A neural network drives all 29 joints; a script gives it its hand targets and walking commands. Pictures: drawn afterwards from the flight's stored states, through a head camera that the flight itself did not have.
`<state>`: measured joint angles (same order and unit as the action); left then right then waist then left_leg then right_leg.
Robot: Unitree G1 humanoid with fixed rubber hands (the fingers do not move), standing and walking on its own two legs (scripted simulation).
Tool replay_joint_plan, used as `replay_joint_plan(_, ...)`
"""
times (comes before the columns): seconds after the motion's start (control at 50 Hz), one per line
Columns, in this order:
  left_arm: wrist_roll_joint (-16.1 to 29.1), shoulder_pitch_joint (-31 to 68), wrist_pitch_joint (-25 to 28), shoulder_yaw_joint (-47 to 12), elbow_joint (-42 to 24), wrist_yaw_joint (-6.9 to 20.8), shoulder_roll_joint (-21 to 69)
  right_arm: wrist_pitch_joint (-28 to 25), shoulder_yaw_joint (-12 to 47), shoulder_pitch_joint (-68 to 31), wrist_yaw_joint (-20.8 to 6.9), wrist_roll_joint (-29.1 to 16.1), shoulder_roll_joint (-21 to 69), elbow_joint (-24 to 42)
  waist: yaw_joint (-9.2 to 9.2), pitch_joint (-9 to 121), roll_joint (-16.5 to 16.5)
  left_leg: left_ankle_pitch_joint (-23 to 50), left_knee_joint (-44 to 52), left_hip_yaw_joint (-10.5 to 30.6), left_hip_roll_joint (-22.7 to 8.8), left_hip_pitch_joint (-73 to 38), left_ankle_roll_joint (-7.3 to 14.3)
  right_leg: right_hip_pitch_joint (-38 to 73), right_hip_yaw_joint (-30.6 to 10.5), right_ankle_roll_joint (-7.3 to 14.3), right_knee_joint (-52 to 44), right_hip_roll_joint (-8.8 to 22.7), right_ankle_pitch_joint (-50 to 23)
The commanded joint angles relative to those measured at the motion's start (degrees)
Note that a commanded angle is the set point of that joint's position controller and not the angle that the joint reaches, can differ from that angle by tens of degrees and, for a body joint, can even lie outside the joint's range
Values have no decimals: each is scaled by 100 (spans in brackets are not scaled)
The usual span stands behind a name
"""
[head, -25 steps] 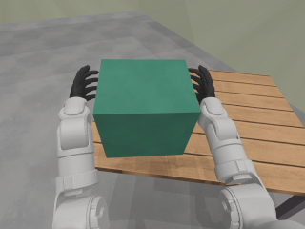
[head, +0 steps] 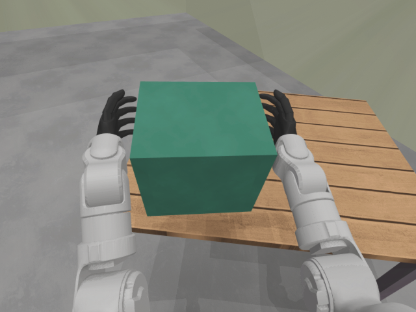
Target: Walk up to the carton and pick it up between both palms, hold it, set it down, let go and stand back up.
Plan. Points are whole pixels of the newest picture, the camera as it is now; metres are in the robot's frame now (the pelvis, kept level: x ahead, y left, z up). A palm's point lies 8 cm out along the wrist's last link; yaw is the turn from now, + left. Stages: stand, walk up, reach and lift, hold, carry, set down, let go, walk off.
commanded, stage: hold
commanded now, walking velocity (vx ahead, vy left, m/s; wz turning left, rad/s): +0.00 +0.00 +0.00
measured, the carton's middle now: (199, 151) +0.37 -0.01 +0.13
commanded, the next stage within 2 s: set down in 1.78 s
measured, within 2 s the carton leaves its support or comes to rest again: neither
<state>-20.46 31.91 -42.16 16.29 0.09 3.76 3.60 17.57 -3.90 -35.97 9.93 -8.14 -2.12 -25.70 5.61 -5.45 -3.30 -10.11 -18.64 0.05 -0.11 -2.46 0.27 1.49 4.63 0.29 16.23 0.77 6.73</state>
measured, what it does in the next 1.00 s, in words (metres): stands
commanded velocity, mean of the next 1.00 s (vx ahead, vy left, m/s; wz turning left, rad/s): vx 0.00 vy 0.00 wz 0.00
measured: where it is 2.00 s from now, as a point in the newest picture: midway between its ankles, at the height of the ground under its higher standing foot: outside the picture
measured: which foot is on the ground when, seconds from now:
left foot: down 0.00-1.00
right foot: down 0.00-1.00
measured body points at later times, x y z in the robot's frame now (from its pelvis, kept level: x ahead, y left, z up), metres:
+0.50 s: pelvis +0.00 +0.00 +0.00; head -0.04 +0.02 +0.45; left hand +0.37 +0.15 +0.20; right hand +0.38 -0.16 +0.19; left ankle +0.02 +0.11 -0.75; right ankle +0.04 -0.11 -0.75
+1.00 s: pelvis +0.00 +0.00 +0.00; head -0.04 +0.03 +0.45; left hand +0.37 +0.15 +0.19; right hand +0.37 -0.16 +0.18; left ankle +0.02 +0.11 -0.75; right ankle +0.04 -0.11 -0.75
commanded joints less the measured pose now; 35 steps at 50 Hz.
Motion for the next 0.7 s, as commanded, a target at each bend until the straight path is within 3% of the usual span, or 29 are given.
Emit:
replay_joint_plan(0.0, 886, 3850, 366, -2655, -678, 720, 2396, -382, 2114, -3867, -752, -417, 2903, 1530, 146, 2371, 463, 1504, 286, -266, 198, -45, -167, 890, 193, -208, -40, -337, -620)
replay_joint_plan(0.02, 886, 3742, 353, -2603, -668, 703, 2371, -396, 2266, -3972, -761, -513, 2788, 1676, -10, 2614, 414, 1577, 187, -259, 227, -97, -159, 897, 202, -207, -40, -351, -721)
replay_joint_plan(0.06, 883, 3642, 372, -2498, -599, 722, 2270, -424, 2370, -4139, -712, -501, 2915, 1933, -69, 2573, 245, 1392, 271, -291, 219, 114, -67, 1106, 162, -220, -36, -334, -786)
replay_joint_plan(0.08, 941, 4017, 397, -2588, -452, 722, 2251, -357, 2091, -4077, -712, -380, 2818, 1535, 145, 2379, 401, 999, 299, -273, 295, 269, -95, 995, 194, -208, -77, -305, -576)
replay_joint_plan(0.1, 857, 3793, 372, -2464, -458, 750, 2247, -414, 2205, -4113, -712, -408, 2937, 1708, -3, 2505, 231, 1040, 299, -293, 247, 221, -8, 1058, 124, -269, -55, -267, -716)
replay_joint_plan(0.12, 936, 4152, 446, -2501, -311, 750, 2176, -380, 2072, -4188, -716, -312, 2930, 1592, 131, 2279, 298, 489, 392, -310, 310, 390, -8, 853, 123, -232, -161, -243, -262)
replay_joint_plan(0.14, 815, 3959, 461, -2196, -188, 779, 2046, -386, 2097, -4177, -731, -269, 3038, 1556, -55, 2159, 66, 519, 447, -343, 310, 511, 94, 952, 154, -312, -101, -199, -389)
replay_joint_plan(0.18, 825, 4152, 484, -2241, -158, 790, 2078, -399, 1972, -4254, -761, -242, 3044, 1368, 4, 2090, 167, 256, 517, -334, 319, 628, 103, 861, 125, -301, -120, -165, -142)
replay_joint_plan(0.22, 850, 4149, 519, -2282, -469, 733, 2156, -430, 2140, -4149, -787, -354, 3106, 1352, -120, 2551, 339, 800, 427, -338, 273, 455, 60, 1034, 122, -270, -30, -238, -449)
replay_joint_plan(0.24, 744, 3839, 452, -2159, -160, 784, 2112, -406, 2096, -4172, -742, -353, 2994, 1370, -150, 2385, 272, 802, 418, -330, 271, 421, 85, 976, 116, -294, -47, -213, -596)
replay_joint_plan(0.26, 1018, 4079, 508, -2669, -668, 761, 2326, -440, 2140, -3946, -715, -337, 3047, 1459, 174, 2818, 411, 1233, 248, -282, 255, 243, -67, 1110, 134, -282, 50, -279, -959)
replay_joint_plan(0.28, 904, 4119, 521, -2483, -506, 752, 2232, -453, 2137, -4223, -691, -394, 3014, 1470, 12, 2704, 459, 1265, 238, -287, 280, 164, -79, 1036, 189, -271, 19, -301, -838)
replay_joint_plan(0.3, 983, 4086, 524, -2555, -389, 764, 2262, -435, 2067, -4118, -697, -318, 2942, 1464, 143, 2611, 348, 1035, 232, -285, 278, 197, -77, 977, 143, -263, -46, -276, -717)
replay_joint_plan(0.32, 923, 4033, 501, -2466, -232, 760, 2234, -430, 2085, -4097, -695, -330, 2969, 1373, 99, 2493, 405, 866, 291, -276, 282, 212, -67, 907, 147, -257, -46, -251, -574)
replay_joint_plan(0.34, 847, 3982, 479, -2238, -103, 777, 2152, -440, 2084, -4323, -703, -303, 3058, 1455, -60, 2369, 139, 649, 392, -329, 325, 401, 94, 966, 110, -334, -113, -191, -457)
replay_joint_plan(0.36, 655, 4058, 472, -2114, -11, 798, 2044, -393, 1991, -4220, -717, -263, 3006, 1169, -106, 2242, 359, 485, 439, -379, 314, 464, 83, 926, 123, -269, -125, -218, -201)
replay_joint_plan(0.4, 631, 3905, 455, -2108, -219, 825, 2070, -408, 2080, -4180, -730, -344, 3044, 1247, -193, 2207, 317, 709, 459, -356, 274, 375, 93, 959, 157, -286, -55, -231, -392)
replay_joint_plan(0.42, 774, 3900, 455, -2303, -377, 812, 2178, -421, 2076, -3987, -724, -337, 2951, 1398, 41, 2476, 270, 1044, 384, -292, 243, 233, 4, 1043, 166, -255, -17, -287, -618)
replay_joint_plan(0.44, 753, 3978, 475, -2263, -321, 811, 2242, -449, 2029, -4246, -712, -377, 2927, 1414, -74, 2464, 285, 1204, 391, -332, 250, 175, -24, 1015, 212, -227, -28, -345, -630)
replay_joint_plan(0.46, 895, 3925, 472, -2561, -613, 812, 2341, -420, 1979, -3769, -686, -310, 2907, 1180, 239, 2542, 457, 1439, 266, -267, 237, -5, -163, 985, 173, -234, -7, -318, -880)
replay_joint_plan(0.48, 1008, 3959, 540, -2663, -854, 771, 2323, -508, 2210, -4063, -682, -474, 2992, 1668, 106, 2832, 430, 1888, 107, -259, 275, -132, -177, 1065, 199, -291, 18, -366, -1194)
replay_joint_plan(0.5, 1044, 3750, 493, -2738, -928, 754, 2360, -482, 2280, -3820, -655, -516, 2908, 1777, 144, 2838, 445, 2142, 1, -208, 224, -293, -232, 1044, 163, -249, 44, -390, -1381)
replay_joint_plan(0.52, 1099, 3948, 495, -2770, -893, 739, 2358, -461, 2327, -4077, -660, -575, 2881, 1877, 181, 2923, 413, 2042, -10, -219, 262, -298, -231, 1093, 214, -272, 37, -411, -1343)
replay_joint_plan(0.54, 1000, 3648, 456, -2595, -753, 795, 2222, -402, 2212, -3682, -583, -422, 2875, 1763, 290, 2640, 299, 1864, 18, -276, 311, -195, -166, 1108, 164, -310, -32, -313, -1477)
replay_joint_plan(0.56, 845, 3858, 446, -2318, -303, 817, 2080, -345, 2078, -3975, -596, -339, 2780, 1456, 183, 2259, 279, 1107, 209, -293, 344, 67, -41, 945, 122, -274, -136, -295, -849)
replay_joint_plan(0.6, 718, 3830, 425, -2327, -276, 860, 2006, -335, 1970, -3906, -652, -233, 2834, 1284, 169, 1898, 254, 681, 420, -295, 276, 331, 28, 894, 162, -251, -129, -261, -375)
replay_joint_plan(0.62, 439, 3543, 349, -1987, -145, 886, 1907, -283, 2014, -3767, -673, -316, 2827, 1120, -135, 1554, 248, 549, 523, -367, 279, 432, 122, 970, 156, -259, -149, -215, -276)
replay_joint_plan(0.66, 568, 3678, 301, -2233, -339, 910, 2100, -347, 1901, -3865, -712, -321, 2721, 1385, 85, 1813, 322, 769, 506, -315, 225, 285, -10, 887, 220, -225, -79, -272, -316)
replay_joint_plan(0.68, 660, 3724, 347, -2273, -608, 903, 2202, -385, 2031, -3900, -714, -392, 2758, 1362, -3, 2054, 302, 1209, 427, -296, 204, 236, -67, 1123, 248, -228, -1, -319, -614)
